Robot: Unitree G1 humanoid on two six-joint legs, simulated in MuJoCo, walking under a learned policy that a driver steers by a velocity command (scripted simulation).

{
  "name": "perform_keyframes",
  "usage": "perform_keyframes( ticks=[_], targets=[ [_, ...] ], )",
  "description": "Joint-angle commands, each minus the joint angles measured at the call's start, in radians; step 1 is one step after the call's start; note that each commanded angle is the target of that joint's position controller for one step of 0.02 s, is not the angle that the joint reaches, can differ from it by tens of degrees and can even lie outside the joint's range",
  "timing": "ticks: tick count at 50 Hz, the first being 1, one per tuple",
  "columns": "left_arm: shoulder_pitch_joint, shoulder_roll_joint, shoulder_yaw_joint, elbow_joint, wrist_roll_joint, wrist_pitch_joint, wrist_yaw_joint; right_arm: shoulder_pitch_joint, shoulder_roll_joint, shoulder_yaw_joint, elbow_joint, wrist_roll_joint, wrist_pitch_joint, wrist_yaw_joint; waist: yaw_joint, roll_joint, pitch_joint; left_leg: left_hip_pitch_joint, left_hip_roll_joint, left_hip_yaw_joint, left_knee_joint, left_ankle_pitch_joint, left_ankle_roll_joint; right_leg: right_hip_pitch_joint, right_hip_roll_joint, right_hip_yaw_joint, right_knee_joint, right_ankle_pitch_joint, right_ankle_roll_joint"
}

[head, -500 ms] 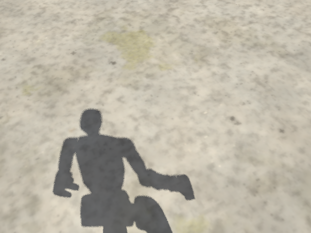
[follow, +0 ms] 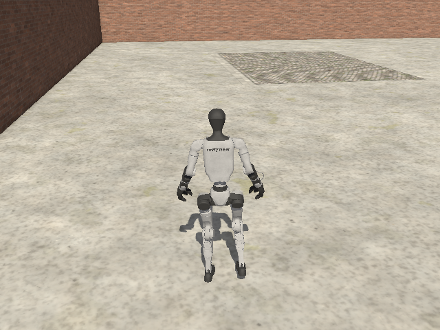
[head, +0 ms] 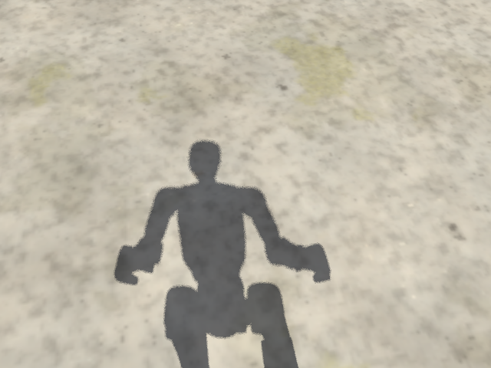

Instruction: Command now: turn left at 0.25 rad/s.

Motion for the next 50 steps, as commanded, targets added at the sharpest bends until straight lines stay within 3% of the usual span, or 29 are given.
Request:
perform_keyframes(
  ticks=[1, 5, 6, 7, 8, 9, 11, 13, 15, 17, 18, 19, 20, 21, 23, 26, 28, 30, 33, 35, 36, 37, 38, 39, 40, 41, 43, 47, 50],
  targets=[
    [0.006, 0.063, 0.006, -0.051, -0.004, -0.013, -0.011, -0.036, -0.127, -0.027, -0.062, -0.013, -0.012, -0.001, -0.017, 0.169, -0.145, 0.086, 0.251, -0.212, -0.108, 0.154, 0.17, 0.087, -0.027, -0.013, -0.101, 0.018, -0.003],
    [0.041, 0.029, -0.012, -0.032, 0.0, -0.025, -0.034, -0.048, -0.055, 0.015, -0.016, -0.022, -0.02, 0.017, 0.017, 0.138, -0.104, 0.001, 0.222, -0.177, -0.088, 0.032, 0.12, 0.31, -0.026, -0.047, -0.415, 0.171, -0.046],
    [0.028, 0.049, -0.013, -0.038, 0.011, -0.027, -0.035, -0.002, -0.049, 0.019, 0.007, -0.028, -0.03, 0.02, 0.008, 0.103, -0.088, -0.014, 0.19, -0.159, -0.079, -0.013, 0.073, 0.355, -0.044, -0.01, -0.479, 0.272, -0.064],
    [0.015, 0.119, -0.003, -0.059, 0.018, -0.029, -0.03, 0.034, -0.062, 0.016, 0.013, -0.045, -0.039, 0.021, -0.031, 0.011, -0.085, -0.027, 0.128, -0.108, -0.013, -0.094, 0.021, 0.372, -0.13, 0.092, -0.465, 0.472, -0.098],
    [-0.019, 0.174, 0.009, -0.058, 0.009, -0.027, -0.029, 0.076, -0.078, 0.007, 0.016, -0.044, -0.046, 0.02, -0.089, -0.1, -0.079, -0.002, 0.054, -0.02, -0.002, -0.122, -0.019, 0.303, -0.151, 0.128, -0.443, 0.433, -0.16],
    [-0.019, 0.151, 0.011, -0.061, 0.001, -0.027, -0.034, 0.019, -0.101, 0.001, 0.015, -0.042, -0.044, 0.01, -0.045, -0.121, -0.067, 0.06, 0.043, 0.02, 0.03, -0.098, -0.049, 0.212, -0.149, 0.167, -0.487, 0.282, -0.192],
    [-0.014, 0.13, 0.003, -0.058, -0.001, -0.032, -0.036, -0.034, -0.1, -0.008, 0.005, -0.028, -0.031, -0.007, -0.029, -0.144, -0.052, 0.091, 0.045, 0.046, 0.074, -0.073, -0.048, 0.164, -0.145, 0.206, -0.517, 0.219, -0.189],
    [0.019, 0.117, 0.001, -0.055, -0.01, -0.031, -0.027, -0.018, -0.072, -0.007, -0.003, -0.026, -0.023, -0.009, -0.025, -0.158, -0.069, 0.078, 0.024, 0.083, 0.09, -0.222, -0.038, 0.158, -0.122, 0.227, -0.526, -0.057, -0.198],
    [0.062, 0.117, 0.002, -0.059, -0.016, -0.024, -0.016, -0.022, -0.054, -0.011, -0.01, -0.014, -0.041, 0.0, -0.016, -0.115, -0.024, 0.04, 0.031, 0.08, 0.084, -0.34, -0.016, 0.103, -0.104, 0.26, -0.535, -0.356, -0.213],
    [0.018, 0.108, 0.001, -0.093, -0.023, -0.027, -0.009, 0.04, -0.065, -0.02, 0.001, -0.006, -0.073, 0.009, -0.055, -0.065, 0.006, 0.117, 0.099, -0.006, -0.009, -0.394, 0.025, -0.019, -0.062, 0.233, -0.458, -0.368, -0.195],
    [-0.033, 0.075, -0.006, -0.125, -0.027, -0.031, -0.007, 0.124, -0.099, -0.032, 0.023, -0.003, -0.088, 0.01, -0.091, 0.013, 0.0, 0.238, 0.188, -0.139, -0.103, -0.472, 0.072, -0.148, -0.002, 0.146, -0.319, -0.298, -0.157],
    [-0.081, 0.033, -0.018, -0.162, -0.035, -0.039, -0.012, 0.198, -0.168, -0.052, 0.053, 0.0, -0.099, 0.015, -0.106, 0.157, 0.001, 0.339, 0.369, -0.402, -0.251, -0.57, 0.157, -0.283, 0.049, 0.038, -0.098, -0.164, -0.126],
    [-0.104, 0.067, -0.01, -0.18, -0.031, -0.045, -0.015, 0.19, -0.165, -0.051, 0.055, -0.016, -0.108, 0.013, -0.101, 0.16, 0.039, 0.326, 0.473, -0.517, -0.289, -0.529, 0.223, -0.373, -0.011, 0.059, 0.088, -0.184, -0.122],
    [-0.058, 0.08, -0.003, -0.173, -0.034, -0.049, -0.022, 0.167, -0.134, -0.042, 0.046, -0.013, -0.113, 0.006, -0.067, 0.117, 0.035, 0.317, 0.478, -0.493, -0.285, -0.501, 0.235, -0.395, -0.038, 0.084, 0.183, -0.154, -0.125],
    [-0.017, 0.065, -0.007, -0.161, -0.036, -0.055, -0.041, 0.123, -0.107, -0.033, 0.041, 0.004, -0.116, 0.002, -0.046, 0.122, 0.037, 0.336, 0.418, -0.325, -0.296, -0.366, 0.182, -0.414, -0.083, 0.067, 0.201, -0.058, -0.112],
    [-0.073, 0.034, -0.022, -0.183, -0.026, -0.058, -0.068, 0.127, -0.125, -0.037, 0.052, -0.005, -0.115, 0.007, -0.071, 0.1, 0.022, 0.281, 0.329, -0.058, -0.309, -0.055, 0.124, -0.296, -0.097, -0.023, 0.076, 0.08, -0.085],
    [-0.099, 0.007, -0.037, -0.207, -0.028, -0.056, -0.084, 0.134, -0.153, -0.044, 0.059, 0.002, -0.113, 0.012, -0.081, 0.109, 0.007, 0.233, 0.306, 0.051, -0.3, 0.019, 0.109, -0.185, -0.092, -0.066, -0.046, 0.129, -0.078],
    [-0.106, 0.016, -0.038, -0.221, -0.032, -0.05, -0.091, 0.146, -0.186, -0.052, 0.069, 0.013, -0.109, 0.02, -0.08, 0.123, 0.003, 0.197, 0.306, 0.107, -0.285, 0.019, 0.094, -0.08, -0.071, -0.105, -0.138, 0.14, -0.088],
    [-0.066, 0.064, -0.019, -0.231, -0.031, -0.039, -0.094, 0.148, -0.215, -0.061, 0.079, 0.028, -0.1, 0.027, -0.032, 0.131, -0.002, 0.19, 0.347, 0.149, -0.202, 0.145, 0.068, 0.047, -0.024, -0.157, -0.228, 0.134, -0.142],
    [0.157, 0.147, 0.033, -0.167, -0.029, -0.028, -0.081, 0.163, -0.18, -0.047, 0.079, 0.021, -0.1, 0.024, 0.087, 0.072, -0.128, 0.104, 0.284, 0.271, 0.144, 0.46, 0.006, 0.388, 0.064, -0.188, -0.289, 0.142, -0.204],
    [0.345, 0.226, 0.065, -0.135, -0.037, -0.018, -0.061, 0.16, -0.129, -0.026, 0.052, -0.014, -0.106, 0.022, 0.171, -0.06, -0.217, -0.135, 0.235, 0.301, 0.494, 0.207, -0.056, 0.656, -0.07, 0.048, -0.326, 0.079, -0.271],
    [0.32, 0.336, 0.066, -0.163, -0.031, -0.031, -0.061, 0.188, -0.024, 0.007, -0.025, -0.03, -0.131, 0.024, 0.077, -0.309, -0.313, -0.474, 0.05, 0.158, 0.811, -0.415, -0.105, 0.815, -0.319, 0.704, -0.553, -0.223, -0.448],
    [0.31, 0.244, 0.042, -0.175, -0.028, -0.053, -0.07, 0.092, -0.138, -0.015, -0.025, 0.017, -0.154, 0.029, 0.138, -0.155, -0.292, -0.576, 0.082, 0.01, 0.913, -0.348, -0.089, 0.783, -0.344, 0.774, -0.666, -0.322, -0.445],
    [0.27, 0.192, 0.025, -0.166, -0.018, -0.067, -0.072, 0.052, -0.166, -0.023, -0.041, 0.04, -0.167, 0.035, 0.113, -0.134, -0.172, -0.632, 0.128, 0.026, 0.895, -0.248, -0.059, 0.693, -0.326, 0.638, -0.651, -0.248, -0.418],
    [0.218, 0.163, 0.015, -0.172, -0.016, -0.073, -0.073, 0.057, -0.156, -0.018, -0.027, 0.021, -0.173, 0.029, 0.075, -0.061, -0.123, -0.569, 0.168, 0.027, 0.82, -0.164, -0.048, 0.571, -0.279, 0.521, -0.633, -0.108, -0.39],
    [0.154, 0.138, 0.007, -0.18, -0.008, -0.073, -0.072, 0.075, -0.148, -0.02, -0.009, -0.003, -0.171, 0.025, 0.033, -0.042, -0.095, -0.493, 0.198, 0.025, 0.735, -0.098, -0.052, 0.464, -0.235, 0.412, -0.629, 0.019, -0.364],
    [0.1, 0.121, 0.0, -0.191, 0.007, -0.079, -0.066, 0.09, -0.136, -0.022, 0.004, -0.014, -0.152, 0.029, -0.01, -0.071, -0.08, -0.393, 0.202, 0.031, 0.67, -0.029, -0.066, 0.345, -0.181, 0.326, -0.666, 0.169, -0.361],
    [0.157, 0.137, 0.006, -0.144, -0.011, -0.086, -0.043, -0.011, -0.093, -0.009, -0.017, -0.028, -0.132, 0.025, 0.008, -0.034, -0.034, -0.409, 0.164, 0.05, 0.461, 0.116, -0.116, 0.294, -0.14, 0.222, -0.682, 0.339, -0.361],
    [0.213, 0.148, 0.012, -0.108, -0.021, -0.077, -0.028, -0.14, -0.055, 0.007, -0.045, -0.02, -0.141, 0.036, 0.051, -0.05, -0.017, -0.346, 0.116, 0.055, 0.225, 0.276, -0.123, 0.276, -0.099, 0.181, -0.665, 0.323, -0.317]
  ],
)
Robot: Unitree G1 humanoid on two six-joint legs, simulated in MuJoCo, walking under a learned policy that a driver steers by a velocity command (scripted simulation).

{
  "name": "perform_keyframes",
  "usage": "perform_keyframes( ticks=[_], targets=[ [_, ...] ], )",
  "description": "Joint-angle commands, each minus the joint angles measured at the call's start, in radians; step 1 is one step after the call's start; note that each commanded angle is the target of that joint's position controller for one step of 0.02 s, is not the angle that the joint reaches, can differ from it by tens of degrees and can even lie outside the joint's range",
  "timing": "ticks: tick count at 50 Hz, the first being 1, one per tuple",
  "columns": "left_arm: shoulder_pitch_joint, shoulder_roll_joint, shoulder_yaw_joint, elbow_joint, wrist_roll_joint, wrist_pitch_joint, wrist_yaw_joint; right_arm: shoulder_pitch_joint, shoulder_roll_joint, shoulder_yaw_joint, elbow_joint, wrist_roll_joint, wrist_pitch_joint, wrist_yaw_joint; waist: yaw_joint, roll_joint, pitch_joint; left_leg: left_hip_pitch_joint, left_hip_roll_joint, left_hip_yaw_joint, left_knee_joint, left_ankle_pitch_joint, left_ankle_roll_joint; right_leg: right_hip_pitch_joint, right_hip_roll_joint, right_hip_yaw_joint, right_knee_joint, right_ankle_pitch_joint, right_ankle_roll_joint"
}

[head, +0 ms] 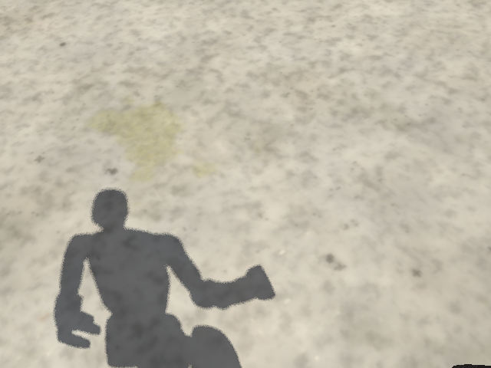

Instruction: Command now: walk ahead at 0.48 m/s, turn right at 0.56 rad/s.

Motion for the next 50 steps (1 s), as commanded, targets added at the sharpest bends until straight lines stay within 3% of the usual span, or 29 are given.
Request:
perform_keyframes(
  ticks=[1, 4, 7, 9, 10, 11, 12, 13, 14, 15, 16, 17, 19, 21, 23, 27, 31, 33, 34, 35, 36, 37, 38, 39, 40, 41, 43, 45, 50],
  targets=[
    [-0.004, 0.189, 0.059, -0.043, -0.012, -0.012, 0.02, -0.127, -0.037, -0.003, -0.084, 0.007, -0.017, 0.01, 0.007, -0.108, 0.011, 0.082, -0.055, 0.026, -0.194, 0.147, -0.011, -0.071, -0.197, 0.169, -0.12, 0.18, -0.122],
    [0.045, 0.19, 0.063, -0.009, -0.022, -0.004, 0.024, -0.2, -0.049, -0.004, -0.107, 0.019, -0.028, 0.024, 0.027, -0.111, 0.022, 0.109, -0.075, 0.005, -0.289, 0.157, 0.006, -0.016, -0.223, 0.227, -0.079, 0.17, -0.114],
    [0.053, 0.187, 0.066, 0.008, -0.021, 0.013, 0.033, -0.202, -0.075, -0.015, -0.113, 0.02, -0.039, 0.032, 0.013, -0.132, 0.014, 0.15, -0.086, -0.012, -0.348, 0.075, 0.034, 0.071, -0.253, 0.295, -0.001, 0.212, -0.097],
    [0.04, 0.186, 0.068, 0.008, -0.016, 0.024, 0.034, -0.121, -0.101, -0.032, -0.097, 0.022, -0.045, 0.026, -0.028, -0.168, -0.021, 0.285, -0.103, 0.017, -0.369, -0.017, 0.068, 0.084, -0.244, 0.314, 0.076, 0.353, -0.077],
    [0.019, 0.162, 0.059, -0.001, -0.013, 0.025, 0.029, -0.007, -0.132, -0.05, -0.074, 0.017, -0.05, 0.019, -0.09, -0.161, -0.101, 0.469, -0.088, 0.026, -0.401, 0.008, 0.104, 0.055, -0.191, 0.279, 0.203, 0.443, -0.047],
    [-0.002, 0.116, 0.038, -0.031, 0.003, 0.024, 0.024, 0.164, -0.183, -0.065, -0.06, 0.001, -0.05, 0.008, -0.168, -0.105, -0.267, 0.775, 0.061, -0.108, -0.346, -0.03, 0.174, -0.086, -0.134, 0.228, 0.463, 0.331, -0.01],
    [0.152, 0.032, 0.013, -0.044, -0.019, 0.015, 0.021, 0.268, -0.241, -0.082, -0.025, -0.003, -0.035, 0.007, -0.115, 0.22, -0.439, 1.17, 0.308, -0.563, -0.394, -0.235, 0.338, -0.471, 0.018, 0.112, 0.82, -0.256, 0.069],
    [0.157, 0.121, 0.024, -0.027, -0.031, 0.011, 0.025, 0.26, -0.149, -0.062, -0.031, 0.022, -0.028, 0.012, -0.125, 0.21, -0.406, 1.138, 0.34, -0.7, -0.476, -0.413, 0.325, -0.587, -0.047, 0.123, 0.966, -0.358, 0.081],
    [0.044, 0.188, 0.044, -0.036, -0.033, 0.014, 0.023, 0.208, -0.091, -0.046, -0.041, 0.024, -0.02, 0.005, -0.147, 0.112, -0.247, 0.999, 0.297, -0.54, -0.503, -0.415, 0.279, -0.63, -0.09, 0.103, 0.999, -0.269, 0.089],
    [-0.026, 0.189, 0.045, -0.053, -0.022, 0.016, 0.025, 0.157, -0.078, -0.04, -0.043, 0.014, -0.011, 0.001, -0.133, 0.034, -0.147, 0.858, 0.258, -0.409, -0.52, -0.297, 0.252, -0.61, -0.128, 0.06, 0.981, -0.194, 0.096],
    [-0.076, 0.175, 0.048, -0.07, -0.009, 0.014, 0.022, 0.128, -0.062, -0.035, -0.032, 0.009, -0.007, 0.0, -0.115, 0.016, -0.068, 0.739, 0.219, -0.317, -0.55, -0.186, 0.246, -0.593, -0.155, 0.051, 0.935, -0.15, 0.097],
    [-0.073, 0.155, 0.049, -0.075, -0.012, 0.018, 0.016, 0.114, -0.05, -0.03, -0.026, 0.001, -0.011, -0.003, -0.087, 0.044, -0.045, 0.664, 0.192, -0.246, -0.579, -0.132, 0.236, -0.547, -0.182, 0.049, 0.906, -0.123, 0.094],
    [-0.057, 0.106, 0.04, -0.076, -0.023, 0.032, 0.009, 0.101, -0.045, -0.032, -0.01, 0.009, -0.019, -0.002, -0.064, 0.068, -0.022, 0.594, 0.171, -0.151, -0.633, -0.089, 0.245, -0.515, -0.201, 0.024, 0.86, -0.115, 0.094],
    [-0.097, 0.077, 0.03, -0.097, -0.016, 0.041, 0.007, 0.1, -0.071, -0.042, 0.012, 0.018, -0.027, -0.001, -0.058, 0.05, 0.01, 0.561, 0.186, -0.084, -0.672, -0.026, 0.262, -0.543, -0.217, 0.013, 0.788, -0.092, 0.103],
    [-0.131, 0.072, 0.026, -0.109, -0.008, 0.04, 0.002, 0.104, -0.1, -0.051, 0.028, 0.016, -0.027, -0.001, -0.062, 0.035, 0.013, 0.578, 0.191, -0.017, -0.685, 0.038, 0.267, -0.566, -0.226, 0.008, 0.708, -0.004, 0.111],
    [-0.246, 0.059, 0.017, -0.127, -0.011, 0.022, -0.024, 0.112, -0.128, -0.054, 0.05, 0.021, -0.015, -0.005, -0.101, 0.016, 0.032, 0.6, 0.147, 0.141, -0.681, 0.1, 0.222, -0.506, -0.206, -0.053, 0.465, 0.216, 0.094],
    [-0.349, 0.069, 0.02, -0.171, -0.016, 0.021, -0.048, 0.172, -0.17, -0.066, 0.08, 0.041, 0.005, -0.006, -0.125, 0.016, 0.06, 0.706, 0.184, 0.198, -0.651, 0.147, 0.19, -0.487, -0.182, -0.104, 0.328, 0.192, 0.054],
    [-0.334, 0.099, 0.036, -0.182, -0.009, 0.025, -0.053, 0.176, -0.2, -0.074, 0.084, 0.051, 0.019, -0.009, -0.094, 0.035, 0.033, 0.762, 0.194, 0.233, -0.553, 0.407, 0.171, -0.42, -0.133, -0.15, 0.299, 0.092, 0.016],
    [-0.278, 0.125, 0.051, -0.174, -0.006, 0.03, -0.052, 0.175, -0.216, -0.079, 0.082, 0.056, 0.028, -0.013, -0.054, 0.051, -0.01, 0.774, 0.189, 0.254, -0.445, 0.574, 0.159, -0.332, -0.093, -0.18, 0.294, 0.041, -0.008],
    [-0.141, 0.163, 0.076, -0.14, -0.007, 0.034, -0.047, 0.163, -0.216, -0.078, 0.078, 0.06, 0.036, -0.016, 0.029, 0.04, -0.082, 0.732, 0.166, 0.286, -0.26, 0.662, 0.137, -0.148, -0.045, -0.203, 0.246, 0.063, -0.041],
    [0.043, 0.227, 0.111, -0.09, -0.013, 0.044, -0.031, 0.179, -0.181, -0.063, 0.068, 0.046, 0.036, -0.022, 0.112, -0.006, -0.173, 0.551, 0.13, 0.296, 0.002, 0.531, 0.099, 0.146, -0.044, -0.141, 0.229, 0.09, -0.081],
    [0.058, 0.351, 0.133, -0.086, -0.025, 0.045, -0.015, 0.261, -0.042, -0.018, 0.011, -0.005, 0.022, -0.013, 0.02, -0.295, -0.243, 0.099, -0.027, 0.28, 0.387, -0.341, 0.032, 0.49, -0.312, 0.366, 0.182, -0.013, -0.234],
    [0.072, 0.317, 0.114, -0.132, -0.02, 0.024, -0.022, 0.214, -0.072, -0.009, -0.012, 0.014, -0.013, -0.003, 0.051, -0.256, -0.437, -0.043, -0.12, 0.022, 0.566, -0.578, 0.028, 0.583, -0.433, 0.782, -0.002, -0.212, -0.343],
    [0.046, 0.241, 0.091, -0.118, -0.009, 0.006, -0.03, 0.101, -0.15, -0.03, -0.04, 0.056, -0.033, 0.006, 0.08, -0.16, -0.311, -0.136, -0.063, -0.024, 0.574, -0.479, 0.046, 0.512, -0.407, 0.655, -0.043, -0.184, -0.276],
    [0.005, 0.217, 0.082, -0.11, -0.008, -0.004, -0.029, 0.072, -0.135, -0.022, -0.051, 0.058, -0.045, 0.006, 0.047, -0.124, -0.198, -0.128, -0.025, -0.012, 0.494, -0.391, 0.061, 0.372, -0.367, 0.526, -0.043, -0.101, -0.243],
    [-0.064, 0.189, 0.073, -0.116, -0.007, -0.007, -0.027, 0.073, -0.127, -0.022, -0.039, 0.034, -0.049, -0.003, 0.001, -0.059, -0.135, -0.068, 0.011, -0.013, 0.408, -0.332, 0.057, 0.232, -0.327, 0.428, -0.04, 0.017, -0.213],
    [-0.136, 0.159, 0.06, -0.135, 0.011, -0.008, -0.02, 0.099, -0.136, -0.03, -0.028, 0.012, -0.031, -0.003, -0.06, -0.091, -0.098, 0.055, 0.037, -0.018, 0.319, -0.275, 0.042, 0.065, -0.28, 0.334, -0.075, 0.181, -0.203],
    [-0.135, 0.162, 0.06, -0.121, 0.005, -0.014, -0.011, 0.104, -0.109, -0.024, -0.021, 0.003, -0.013, -0.002, -0.071, -0.082, -0.082, 0.088, 0.03, 0.003, 0.245, -0.249, 0.013, -0.014, -0.263, 0.277, -0.094, 0.28, -0.214],
    [-0.074, 0.191, 0.068, -0.074, -0.006, -0.004, 0.017, -0.076, -0.046, 0.002, -0.064, 0.003, -0.005, 0.004, -0.013, -0.098, -0.018, 0.136, -0.031, 0.022, -0.112, 0.045, -0.027, -0.116, -0.182, 0.174, -0.095, 0.195, -0.154]
  ],
)
Over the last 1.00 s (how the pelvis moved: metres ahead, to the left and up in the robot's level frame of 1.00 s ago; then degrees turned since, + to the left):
0.25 -0.19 0.01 -27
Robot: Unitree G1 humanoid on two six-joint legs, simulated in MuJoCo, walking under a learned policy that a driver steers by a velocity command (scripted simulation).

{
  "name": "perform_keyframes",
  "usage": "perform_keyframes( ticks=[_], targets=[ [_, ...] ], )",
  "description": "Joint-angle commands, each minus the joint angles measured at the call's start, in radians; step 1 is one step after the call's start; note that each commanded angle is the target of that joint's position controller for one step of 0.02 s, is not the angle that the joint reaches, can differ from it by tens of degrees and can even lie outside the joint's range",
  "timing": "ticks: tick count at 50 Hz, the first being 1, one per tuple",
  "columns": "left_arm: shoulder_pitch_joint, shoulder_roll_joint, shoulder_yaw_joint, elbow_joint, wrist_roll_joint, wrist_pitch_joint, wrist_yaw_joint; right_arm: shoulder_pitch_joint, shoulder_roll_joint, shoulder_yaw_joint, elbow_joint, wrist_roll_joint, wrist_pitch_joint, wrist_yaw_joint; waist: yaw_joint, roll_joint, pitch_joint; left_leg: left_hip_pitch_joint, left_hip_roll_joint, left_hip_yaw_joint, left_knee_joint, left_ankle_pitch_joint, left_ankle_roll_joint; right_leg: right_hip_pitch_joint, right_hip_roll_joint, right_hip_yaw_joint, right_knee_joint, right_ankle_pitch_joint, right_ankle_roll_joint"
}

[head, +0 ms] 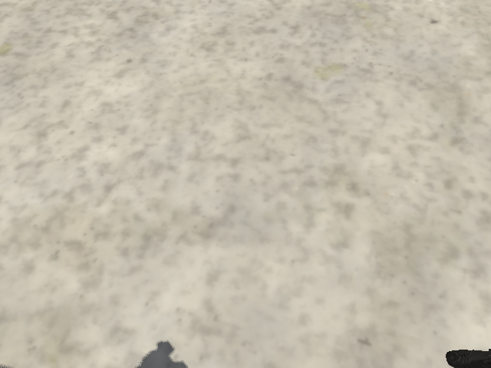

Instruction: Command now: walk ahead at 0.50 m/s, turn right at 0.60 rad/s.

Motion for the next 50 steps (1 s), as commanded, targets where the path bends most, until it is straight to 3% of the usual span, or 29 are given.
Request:
perform_keyframes(
  ticks=[1, 3, 6, 8, 9, 10, 11, 12, 13, 14, 15, 16, 18, 21, 27, 31, 33, 34, 35, 36, 37, 38, 39, 40, 41, 43, 45, 47, 50],
  targets=[
    [-0.027, 0.183, 0.053, -0.058, -0.007, -0.012, 0.018, -0.077, -0.041, -0.005, -0.068, 0.004, -0.01, 0.007, -0.004, -0.097, -0.044, 0.126, -0.059, 0.033, -0.2, 0.188, -0.015, -0.083, -0.19, 0.166, -0.119, 0.131, -0.14],
    [0.009, 0.19, 0.056, -0.036, -0.011, -0.008, 0.019, -0.124, -0.051, -0.007, -0.084, 0.016, -0.016, 0.014, 0.016, -0.105, -0.037, 0.167, -0.08, 0.024, -0.266, 0.227, -0.009, -0.078, -0.204, 0.203, -0.103, 0.08, -0.128],
    [0.03, 0.173, 0.054, -0.016, -0.017, -0.001, 0.021, -0.13, -0.087, -0.023, -0.092, 0.022, -0.026, 0.022, 0.006, -0.126, -0.039, 0.189, -0.088, -0.009, -0.336, 0.16, 0.018, 0.005, -0.235, 0.29, -0.021, 0.037, -0.111],
    [0.017, 0.17, 0.055, -0.013, -0.013, 0.006, 0.023, -0.074, -0.105, -0.036, -0.082, 0.025, -0.034, 0.021, -0.027, -0.159, -0.047, 0.26, -0.092, 0.001, -0.359, 0.069, 0.049, 0.031, -0.241, 0.333, 0.043, 0.066, -0.093],
    [0.009, 0.147, 0.048, -0.015, -0.012, 0.009, 0.022, 0.005, -0.117, -0.048, -0.062, 0.022, -0.037, 0.016, -0.068, -0.159, -0.077, 0.371, -0.094, 0.021, -0.397, 0.066, 0.073, 0.019, -0.209, 0.32, 0.108, 0.095, -0.07],
    [0.009, 0.094, 0.029, -0.024, -0.005, 0.007, 0.018, 0.121, -0.152, -0.063, -0.049, 0.007, -0.043, 0.009, -0.123, -0.117, -0.179, 0.578, -0.005, -0.048, -0.386, 0.046, 0.124, -0.043, -0.155, 0.267, 0.299, 0.079, -0.035],
    [0.099, 0.03, 0.009, -0.044, -0.01, 0.003, 0.018, 0.249, -0.233, -0.082, -0.037, -0.012, -0.039, 0.001, -0.124, 0.091, -0.338, 0.933, 0.222, -0.373, -0.414, -0.078, 0.246, -0.313, -0.03, 0.13, 0.633, -0.186, 0.041],
    [0.151, 0.068, 0.006, -0.06, -0.029, -0.004, 0.02, 0.299, -0.224, -0.086, -0.007, 0.008, -0.026, 0.013, -0.109, 0.301, -0.377, 1.02, 0.344, -0.739, -0.531, -0.365, 0.33, -0.543, -0.03, 0.083, 0.857, -0.426, 0.07],
    [0.086, 0.158, 0.029, -0.042, -0.034, 0.0, 0.022, 0.249, -0.135, -0.064, -0.024, 0.019, -0.021, 0.012, -0.129, 0.157, -0.239, 0.912, 0.309, -0.657, -0.568, -0.488, 0.293, -0.611, -0.091, 0.102, 0.942, -0.342, 0.083],
    [-0.002, 0.181, 0.037, -0.054, -0.023, 0.006, 0.022, 0.203, -0.1, -0.053, -0.03, 0.016, -0.012, 0.006, -0.132, 0.085, -0.141, 0.793, 0.267, -0.493, -0.571, -0.398, 0.254, -0.607, -0.124, 0.061, 0.948, -0.263, 0.087],
    [-0.045, 0.168, 0.038, -0.064, -0.012, 0.008, 0.021, 0.163, -0.079, -0.044, -0.028, 0.009, -0.007, 0.004, -0.115, 0.047, -0.079, 0.682, 0.222, -0.372, -0.591, -0.265, 0.239, -0.578, -0.153, 0.046, 0.91, -0.203, 0.09],
    [-0.06, 0.15, 0.04, -0.069, -0.009, 0.011, 0.017, 0.142, -0.058, -0.038, -0.02, 0.004, -0.007, 0.001, -0.096, 0.059, -0.046, 0.614, 0.186, -0.282, -0.612, -0.166, 0.229, -0.546, -0.182, 0.046, 0.866, -0.162, 0.089],
    [-0.048, 0.106, 0.033, -0.069, -0.018, 0.02, 0.008, 0.136, -0.049, -0.037, -0.006, 0.005, -0.015, -0.002, -0.077, 0.091, -0.037, 0.551, 0.154, -0.162, -0.656, -0.059, 0.227, -0.492, -0.205, 0.019, 0.823, -0.126, 0.09],
    [-0.096, 0.07, 0.022, -0.094, -0.011, 0.027, 0.005, 0.154, -0.084, -0.051, 0.024, 0.011, -0.024, -0.003, -0.078, 0.056, -0.022, 0.556, 0.169, -0.056, -0.693, 0.078, 0.255, -0.538, -0.22, 0.008, 0.73, -0.062, 0.104],
    [-0.249, 0.04, 0.006, -0.126, -0.01, 0.008, -0.03, 0.182, -0.131, -0.06, 0.063, 0.018, -0.007, -0.011, -0.127, 0.028, 0.006, 0.604, 0.143, 0.153, -0.701, 0.208, 0.22, -0.486, -0.205, -0.074, 0.407, 0.202, 0.094],
    [-0.33, 0.049, 0.008, -0.166, -0.015, 0.009, -0.054, 0.228, -0.169, -0.07, 0.093, 0.037, 0.015, -0.012, -0.135, 0.028, 0.032, 0.702, 0.18, 0.211, -0.663, 0.314, 0.196, -0.457, -0.181, -0.125, 0.286, 0.146, 0.052],
    [-0.296, 0.084, 0.026, -0.17, -0.008, 0.014, -0.057, 0.226, -0.2, -0.08, 0.093, 0.047, 0.028, -0.017, -0.092, 0.056, -0.011, 0.747, 0.184, 0.251, -0.543, 0.637, 0.176, -0.358, -0.122, -0.177, 0.265, 0.041, 0.011],
    [-0.221, 0.115, 0.043, -0.156, -0.006, 0.018, -0.055, 0.222, -0.215, -0.084, 0.091, 0.05, 0.036, -0.021, -0.043, 0.067, -0.062, 0.748, 0.178, 0.271, -0.417, 0.789, 0.166, -0.251, -0.083, -0.202, 0.255, -0.001, -0.016],
    [-0.068, 0.158, 0.071, -0.116, -0.008, 0.023, -0.048, 0.209, -0.208, -0.081, 0.085, 0.054, 0.042, -0.026, 0.046, 0.048, -0.141, 0.676, 0.151, 0.3, -0.221, 0.816, 0.139, -0.033, -0.042, -0.211, 0.195, 0.051, -0.053],
    [0.11, 0.226, 0.104, -0.07, -0.013, 0.034, -0.029, 0.223, -0.169, -0.064, 0.071, 0.033, 0.038, -0.03, 0.123, -0.029, -0.231, 0.441, 0.114, 0.297, 0.069, 0.558, 0.099, 0.282, -0.101, -0.074, 0.181, 0.061, -0.102],
    [0.07, 0.344, 0.116, -0.078, -0.025, 0.027, -0.019, 0.315, -0.018, -0.014, 0.005, -0.01, 0.016, -0.015, -0.015, -0.315, -0.314, -0.012, -0.084, 0.234, 0.429, -0.406, 0.04, 0.59, -0.373, 0.5, 0.104, -0.115, -0.283],
    [0.102, 0.264, 0.091, -0.112, -0.018, 0.008, -0.024, 0.22, -0.095, -0.021, -0.004, 0.021, -0.02, -0.003, 0.063, -0.205, -0.445, -0.114, -0.108, 0.002, 0.545, -0.464, 0.05, 0.629, -0.437, 0.739, -0.041, -0.256, -0.325],
    [0.07, 0.209, 0.072, -0.094, -0.007, -0.008, -0.028, 0.12, -0.144, -0.035, -0.038, 0.057, -0.039, 0.005, 0.074, -0.15, -0.295, -0.188, -0.062, -0.006, 0.525, -0.358, 0.068, 0.533, -0.409, 0.594, -0.068, -0.176, -0.269],
    [0.017, 0.189, 0.065, -0.092, -0.009, -0.016, -0.028, 0.106, -0.129, -0.028, -0.04, 0.049, -0.05, 0.001, 0.029, -0.082, -0.204, -0.151, -0.021, -0.003, 0.434, -0.269, 0.076, 0.386, -0.365, 0.475, -0.068, -0.07, -0.237],
    [-0.049, 0.163, 0.056, -0.099, -0.007, -0.017, -0.026, 0.109, -0.128, -0.031, -0.028, 0.023, -0.052, -0.006, -0.014, -0.048, -0.15, -0.089, 0.006, -0.002, 0.35, -0.222, 0.067, 0.257, -0.327, 0.387, -0.074, 0.042, -0.212],
    [-0.121, 0.142, 0.045, -0.12, 0.013, -0.019, -0.019, 0.135, -0.135, -0.039, -0.021, 0.007, -0.031, -0.005, -0.071, -0.083, -0.11, 0.019, 0.022, -0.003, 0.281, -0.177, 0.044, 0.102, -0.289, 0.309, -0.109, 0.25, -0.208],
    [-0.128, 0.157, 0.049, -0.104, 0.011, -0.02, -0.006, 0.141, -0.11, -0.034, -0.017, -0.005, -0.009, -0.008, -0.09, -0.064, -0.091, 0.065, 0.007, 0.026, 0.21, -0.17, 0.005, 0.002, -0.273, 0.221, -0.096, 0.517, -0.212],
    [-0.113, 0.182, 0.058, -0.083, 0.008, -0.011, 0.011, 0.096, -0.075, -0.023, -0.032, -0.01, 0.003, -0.012, -0.083, -0.064, -0.08, 0.093, -0.029, 0.051, 0.087, -0.083, -0.023, -0.07, -0.224, 0.142, -0.072, 0.622, -0.186],
    [-0.079, 0.186, 0.061, -0.056, -0.004, 0.017, 0.03, -0.003, -0.043, -0.008, -0.053, -0.004, 0.007, -0.004, -0.039, -0.104, -0.108, 0.193, -0.097, 0.064, -0.139, 0.132, -0.024, -0.113, -0.158, 0.101, -0.024, 0.547, -0.114]
  ],
)
Over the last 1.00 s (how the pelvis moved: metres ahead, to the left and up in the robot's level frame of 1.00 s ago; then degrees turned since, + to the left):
0.53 -0.14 0.00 -35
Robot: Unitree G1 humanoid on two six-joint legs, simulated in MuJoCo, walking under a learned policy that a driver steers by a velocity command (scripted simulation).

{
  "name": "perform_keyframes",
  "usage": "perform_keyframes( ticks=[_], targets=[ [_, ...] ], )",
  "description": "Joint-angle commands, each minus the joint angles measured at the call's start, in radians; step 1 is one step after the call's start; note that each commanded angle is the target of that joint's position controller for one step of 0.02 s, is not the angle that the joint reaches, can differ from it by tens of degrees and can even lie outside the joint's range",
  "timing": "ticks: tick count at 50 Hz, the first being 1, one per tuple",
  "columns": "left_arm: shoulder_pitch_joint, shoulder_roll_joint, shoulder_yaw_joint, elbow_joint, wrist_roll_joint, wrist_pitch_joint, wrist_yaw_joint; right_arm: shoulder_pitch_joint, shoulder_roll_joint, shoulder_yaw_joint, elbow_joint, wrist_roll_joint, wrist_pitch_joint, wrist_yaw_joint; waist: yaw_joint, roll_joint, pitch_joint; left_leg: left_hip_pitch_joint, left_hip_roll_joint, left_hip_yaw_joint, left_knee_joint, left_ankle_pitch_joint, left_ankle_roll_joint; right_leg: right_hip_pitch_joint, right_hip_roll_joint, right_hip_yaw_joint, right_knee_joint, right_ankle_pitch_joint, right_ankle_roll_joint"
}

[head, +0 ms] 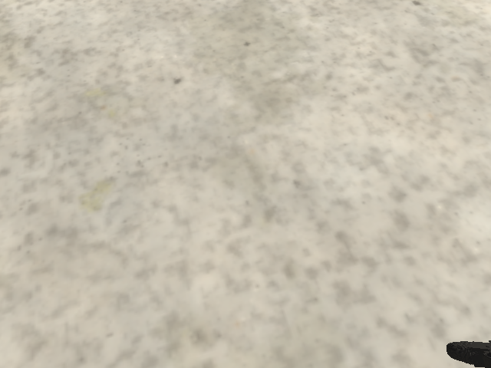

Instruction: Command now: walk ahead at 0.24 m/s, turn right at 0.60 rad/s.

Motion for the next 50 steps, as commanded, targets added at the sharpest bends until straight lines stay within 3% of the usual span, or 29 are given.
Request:
perform_keyframes(
  ticks=[1, 4, 6, 7, 8, 9, 10, 11, 12, 13, 15, 16, 18, 21, 25, 27, 28, 29, 30, 31, 32, 34, 37, 39, 45, 50],
  targets=[
    [-0.03, 0.182, 0.054, -0.057, -0.009, 0.007, 0.025, -0.014, -0.042, -0.007, -0.052, 0.007, 0.002, 0.007, -0.02, -0.111, -0.133, 0.222, -0.099, 0.06, -0.175, 0.194, -0.01, -0.089, -0.163, 0.114, -0.028, 0.498, -0.105],
    [-0.013, 0.17, 0.052, -0.039, -0.012, 0.02, 0.031, -0.045, -0.076, -0.021, -0.068, 0.014, 0.005, 0.013, -0.019, -0.128, -0.14, 0.236, -0.115, 0.007, -0.278, 0.168, 0.008, -0.013, -0.19, 0.22, 0.044, 0.385, -0.083],
    [-0.04, 0.155, 0.049, -0.048, -0.008, 0.025, 0.036, -0.009, -0.103, -0.035, -0.061, 0.01, -0.001, 0.014, -0.044, -0.154, -0.143, 0.256, -0.107, -0.015, -0.327, 0.118, 0.037, 0.04, -0.199, 0.293, 0.127, 0.355, -0.067],
    [-0.07, 0.141, 0.044, -0.058, -0.01, 0.027, 0.037, 0.034, -0.104, -0.04, -0.051, 0.005, -0.008, 0.011, -0.075, -0.155, -0.151, 0.319, -0.095, 0.0, -0.393, 0.183, 0.057, 0.036, -0.172, 0.295, 0.191, 0.316, -0.044],
    [-0.063, 0.099, 0.031, -0.071, -0.004, 0.024, 0.034, 0.076, -0.131, -0.046, -0.051, -0.01, -0.014, 0.004, -0.085, -0.105, -0.211, 0.467, -0.01, -0.044, -0.424, 0.376, 0.101, -0.001, -0.111, 0.257, 0.322, 0.218, -0.005],
    [0.032, 0.038, 0.012, -0.076, 0.016, 0.023, 0.032, 0.11, -0.176, -0.048, -0.063, -0.028, -0.009, -0.008, -0.046, 0.106, -0.314, 0.732, 0.218, -0.245, -0.365, 0.818, 0.198, -0.183, -0.003, 0.147, 0.575, -0.316, 0.056],
    [0.175, 0.091, 0.015, -0.066, -0.008, 0.024, 0.027, 0.155, -0.171, -0.054, -0.044, -0.023, 0.013, -0.005, -0.007, 0.286, -0.423, 0.86, 0.413, -0.562, -0.405, 0.704, 0.382, -0.347, 0.032, 0.093, 0.782, -0.571, 0.1],
    [0.173, 0.185, 0.041, -0.029, -0.013, 0.038, 0.028, 0.104, -0.115, -0.043, -0.07, 0.004, 0.026, -0.003, -0.017, 0.149, -0.363, 0.781, 0.374, -0.54, -0.435, 0.473, 0.374, -0.383, -0.04, 0.101, 0.886, -0.493, 0.14],
    [0.071, 0.215, 0.054, -0.036, -0.017, 0.056, 0.032, 0.077, -0.07, -0.03, -0.081, 0.005, 0.039, -0.008, -0.046, 0.077, -0.272, 0.705, 0.298, -0.387, -0.443, 0.332, 0.323, -0.413, -0.068, 0.061, 0.925, -0.417, 0.164],
    [0.029, 0.204, 0.056, -0.04, -0.018, 0.076, 0.04, 0.043, -0.056, -0.023, -0.083, 0.001, 0.052, -0.011, -0.042, 0.045, -0.216, 0.613, 0.243, -0.294, -0.472, 0.227, 0.293, -0.409, -0.09, 0.037, 0.918, -0.368, 0.177],
    [-0.001, 0.159, 0.048, -0.06, -0.016, 0.095, 0.043, 0.0, -0.077, -0.027, -0.077, -0.006, 0.066, -0.019, -0.028, 0.088, -0.129, 0.449, 0.168, -0.153, -0.537, 0.134, 0.278, -0.349, -0.117, -0.014, 0.854, -0.289, 0.183],
    [0.001, 0.13, 0.042, -0.063, -0.016, 0.095, 0.043, 0.0, -0.079, -0.03, -0.071, -0.01, 0.067, -0.023, -0.028, 0.109, -0.125, 0.429, 0.148, -0.102, -0.554, 0.138, 0.28, -0.323, -0.116, -0.041, 0.807, -0.269, 0.182],
    [-0.018, 0.104, 0.033, -0.074, -0.01, 0.09, 0.042, 0.017, -0.083, -0.036, -0.058, -0.008, 0.07, -0.028, -0.044, 0.119, -0.152, 0.469, 0.169, -0.062, -0.563, 0.192, 0.308, -0.31, -0.131, -0.062, 0.727, -0.258, 0.181],
    [-0.065, 0.085, 0.02, -0.093, 0.002, 0.082, 0.031, 0.021, -0.104, -0.045, -0.042, 0.003, 0.076, -0.029, -0.06, 0.103, -0.189, 0.487, 0.202, -0.033, -0.563, 0.209, 0.329, -0.242, -0.16, -0.067, 0.581, -0.224, 0.164],
    [-0.067, 0.093, 0.017, -0.084, 0.005, 0.08, 0.011, 0.021, -0.13, -0.051, -0.018, 0.024, 0.088, -0.014, -0.063, 0.12, -0.177, 0.465, 0.208, -0.011, -0.559, 0.111, 0.321, -0.127, -0.139, -0.105, 0.379, -0.182, 0.127],
    [-0.025, 0.088, 0.018, -0.059, 0.009, 0.077, 0.001, 0.012, -0.129, -0.047, -0.001, 0.041, 0.094, -0.01, -0.028, 0.11, -0.168, 0.432, 0.194, 0.009, -0.508, 0.075, 0.285, -0.016, -0.115, -0.137, 0.179, -0.069, 0.09],
    [-0.008, 0.097, 0.021, -0.047, 0.013, 0.076, -0.002, 0.037, -0.11, -0.04, 0.017, 0.048, 0.095, -0.008, -0.02, 0.098, -0.162, 0.383, 0.172, 0.03, -0.469, 0.036, 0.24, 0.067, -0.104, -0.133, 0.082, -0.02, 0.062],
    [-0.003, 0.132, 0.027, -0.051, 0.018, 0.077, 0.001, 0.084, -0.066, -0.026, 0.038, 0.041, 0.091, -0.001, -0.028, 0.009, -0.157, 0.303, 0.122, 0.083, -0.378, -0.069, 0.153, 0.152, -0.182, -0.017, -0.011, 0.063, 0.019],
    [-0.037, 0.213, 0.038, -0.073, 0.023, 0.081, 0.015, 0.11, 0.012, 0.0, 0.009, -0.006, 0.081, 0.013, -0.084, -0.271, -0.173, 0.147, -0.018, 0.216, -0.193, -0.325, 0.04, 0.197, -0.403, 0.267, -0.063, 0.072, -0.094],
    [-0.023, 0.192, 0.034, -0.069, 0.041, 0.068, 0.01, 0.01, -0.06, -0.019, -0.003, 0.004, 0.079, 0.004, 0.01, -0.246, -0.14, 0.111, -0.035, 0.126, -0.042, -0.412, 0.028, 0.067, -0.46, 0.334, -0.152, -0.186, -0.19],
    [-0.022, 0.196, 0.035, -0.052, 0.044, 0.048, 0.007, 0.004, -0.108, -0.038, -0.001, 0.032, 0.079, 0.005, 0.011, -0.222, -0.09, 0.05, -0.031, 0.101, 0.069, -0.369, 0.037, 0.07, -0.435, 0.324, -0.201, -0.381, -0.182],
    [-0.048, 0.161, 0.026, -0.028, 0.02, 0.012, 0.013, 0.052, -0.122, -0.056, 0.037, 0.042, 0.082, 0.001, -0.004, -0.234, -0.044, -0.058, -0.014, 0.058, 0.152, -0.259, 0.046, 0.137, -0.391, 0.267, -0.221, -0.43, -0.116],
    [-0.029, 0.114, 0.013, -0.003, 0.023, -0.022, 0.026, 0.071, -0.093, -0.06, 0.06, 0.051, 0.064, 0.004, -0.009, -0.175, -0.025, -0.104, -0.03, 0.004, 0.185, -0.107, 0.049, 0.19, -0.373, 0.162, -0.243, -0.291, -0.083],
    [-0.022, 0.107, 0.016, 0.009, 0.025, -0.039, 0.03, 0.071, -0.075, -0.058, 0.064, 0.05, 0.053, 0.006, -0.006, -0.157, -0.029, -0.119, -0.032, -0.01, 0.148, -0.035, 0.04, 0.224, -0.376, 0.1, -0.256, -0.213, -0.078],
    [-0.018, 0.142, 0.036, 0.049, 0.017, -0.053, 0.026, 0.043, -0.036, -0.04, 0.034, 0.039, 0.057, 0.022, 0.008, -0.14, -0.005, -0.061, 0.003, 0.034, -0.025, 0.033, 0.014, 0.196, -0.408, -0.033, -0.282, -0.108, -0.09],
    [0.014, 0.164, 0.054, 0.09, 0.0, -0.05, 0.012, -0.023, -0.023, -0.022, -0.019, 0.042, 0.056, 0.044, 0.029, -0.119, 0.042, -0.031, 0.022, 0.085, -0.139, -0.003, 0.069, 0.209, -0.43, -0.132, -0.257, -0.046, -0.082]
  ],
)
Over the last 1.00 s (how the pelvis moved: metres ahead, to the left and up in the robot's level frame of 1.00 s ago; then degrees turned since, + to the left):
0.51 -0.12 0.00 -36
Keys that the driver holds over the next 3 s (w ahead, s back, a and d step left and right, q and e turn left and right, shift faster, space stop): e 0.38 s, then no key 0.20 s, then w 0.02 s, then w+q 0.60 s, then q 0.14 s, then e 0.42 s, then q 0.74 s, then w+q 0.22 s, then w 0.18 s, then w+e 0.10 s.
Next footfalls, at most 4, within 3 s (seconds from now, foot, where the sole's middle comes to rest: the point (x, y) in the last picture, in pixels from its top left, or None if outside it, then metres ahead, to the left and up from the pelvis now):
0.16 left None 0.27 0.12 -0.78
0.58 right None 0.14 -0.11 -0.78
1.12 left None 0.43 0.11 -0.78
1.56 right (301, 279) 0.69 -0.06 -0.78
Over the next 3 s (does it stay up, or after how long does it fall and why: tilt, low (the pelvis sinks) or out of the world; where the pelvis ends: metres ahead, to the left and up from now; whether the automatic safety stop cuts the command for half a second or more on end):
stays up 0.74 0.12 -0.01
